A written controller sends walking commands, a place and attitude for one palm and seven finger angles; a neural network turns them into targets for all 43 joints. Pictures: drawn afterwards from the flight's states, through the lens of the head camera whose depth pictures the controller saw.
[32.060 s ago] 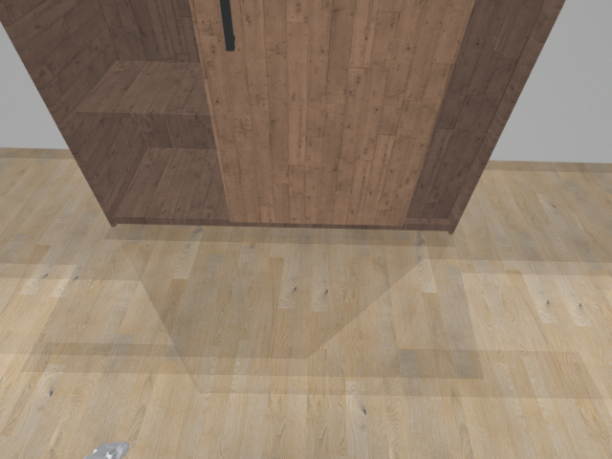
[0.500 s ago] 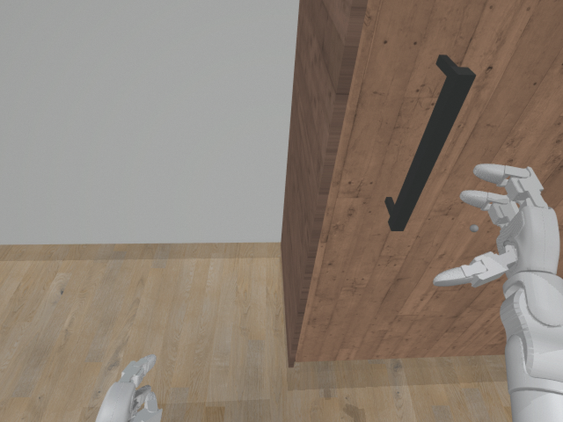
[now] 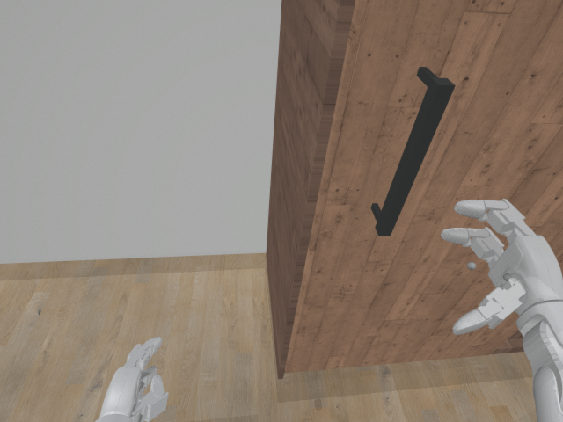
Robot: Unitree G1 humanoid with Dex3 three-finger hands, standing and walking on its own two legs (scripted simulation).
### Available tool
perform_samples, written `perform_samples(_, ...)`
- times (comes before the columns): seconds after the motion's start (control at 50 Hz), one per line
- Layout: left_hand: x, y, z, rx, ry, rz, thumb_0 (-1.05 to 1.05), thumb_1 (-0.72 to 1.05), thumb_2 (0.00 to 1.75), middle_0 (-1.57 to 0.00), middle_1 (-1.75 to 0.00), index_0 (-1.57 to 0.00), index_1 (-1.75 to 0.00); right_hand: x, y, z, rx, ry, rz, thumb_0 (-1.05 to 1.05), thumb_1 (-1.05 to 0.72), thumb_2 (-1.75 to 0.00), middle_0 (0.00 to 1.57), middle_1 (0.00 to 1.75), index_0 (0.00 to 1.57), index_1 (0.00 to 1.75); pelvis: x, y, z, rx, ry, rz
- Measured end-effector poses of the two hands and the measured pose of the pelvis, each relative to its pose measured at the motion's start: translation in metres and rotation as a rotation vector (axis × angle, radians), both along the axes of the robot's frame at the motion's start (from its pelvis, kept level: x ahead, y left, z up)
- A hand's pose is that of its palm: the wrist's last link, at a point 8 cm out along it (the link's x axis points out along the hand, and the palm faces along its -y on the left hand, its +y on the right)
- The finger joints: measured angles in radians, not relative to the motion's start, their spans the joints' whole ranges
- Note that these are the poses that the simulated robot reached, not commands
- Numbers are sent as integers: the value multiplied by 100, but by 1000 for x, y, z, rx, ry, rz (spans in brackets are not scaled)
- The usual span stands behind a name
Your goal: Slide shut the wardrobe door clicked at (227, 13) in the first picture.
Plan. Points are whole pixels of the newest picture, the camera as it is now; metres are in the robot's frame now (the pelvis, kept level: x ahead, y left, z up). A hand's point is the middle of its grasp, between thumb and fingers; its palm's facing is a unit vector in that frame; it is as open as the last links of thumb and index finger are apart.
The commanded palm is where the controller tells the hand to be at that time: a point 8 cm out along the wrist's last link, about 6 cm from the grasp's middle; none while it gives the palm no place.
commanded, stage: draw the hand back to the body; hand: right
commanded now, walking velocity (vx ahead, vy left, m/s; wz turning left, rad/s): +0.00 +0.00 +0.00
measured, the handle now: (401, 161) +0.45 -0.17 +0.18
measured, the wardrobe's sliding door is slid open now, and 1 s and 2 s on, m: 0.00 0.00 0.00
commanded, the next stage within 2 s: step back with the hand held close in 1.44 s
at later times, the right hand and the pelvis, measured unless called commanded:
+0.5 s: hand (518, 289) +0.23 -0.25 +0.17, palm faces +0.27 +0.93 -0.24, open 14.0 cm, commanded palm +0.19 -0.29 +0.17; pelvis +0.00 -0.02 +0.00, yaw +1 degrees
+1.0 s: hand (544, 305) +0.22 -0.28 +0.16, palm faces +0.39 +0.85 -0.36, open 9.4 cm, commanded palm +0.16 -0.32 +0.18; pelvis +0.02 -0.03 +0.01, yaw +2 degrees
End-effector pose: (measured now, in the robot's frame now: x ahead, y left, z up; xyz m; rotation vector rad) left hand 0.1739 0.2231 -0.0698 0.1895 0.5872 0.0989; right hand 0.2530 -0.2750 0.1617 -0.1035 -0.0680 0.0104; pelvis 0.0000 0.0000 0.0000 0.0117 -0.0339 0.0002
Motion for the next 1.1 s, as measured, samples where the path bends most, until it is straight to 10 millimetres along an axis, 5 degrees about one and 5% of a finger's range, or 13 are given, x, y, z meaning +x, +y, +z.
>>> perform_samples(0.14, 2, 3, 11, -9, -78, 10, 2, 91, 90, -21, -30, -20, -29, -7, -15, 12, 34, -20, 24, -2, 55, -20, 26, 115, 26, 115, 2, -3, 0, 0, -3, 11)
perform_samples(0.38, 5, -9, 18, 5, -113, -18, 2, 91, 90, -20, -30, -20, -29, -37, -17, 2, 12, -4, 8, -2, 52, -22, 25, 113, 25, 113, -1, -11, -1, 6, -21, 4)
perform_samples(0.44, 5, -15, 18, 13, -104, -43, 2, 91, 90, -21, -30, -20, -29, -44, -23, 12, -108, -69, -143, -2, 46, -24, 25, 110, 25, 109, -2, -13, 0, 11, -26, 8)
perform_samples(0.62, -5, -27, 3, 6, 30, -54, 2, 91, 90, -21, -30, -20, -30, -66, -28, 10, -205, -153, -354, -1, 20, -37, 24, 94, 24, 94, 0, -20, 5, 7, -31, 17)
perform_samples(1.1, 10, -25, 6, 15, 49, -16, 2, 91, 90, -21, -30, -20, -29, -84, -45, 19, -320, -138, -409, 0, -65, -78, 22, 44, 22, 44, 16, -28, 7, 9, -41, 33)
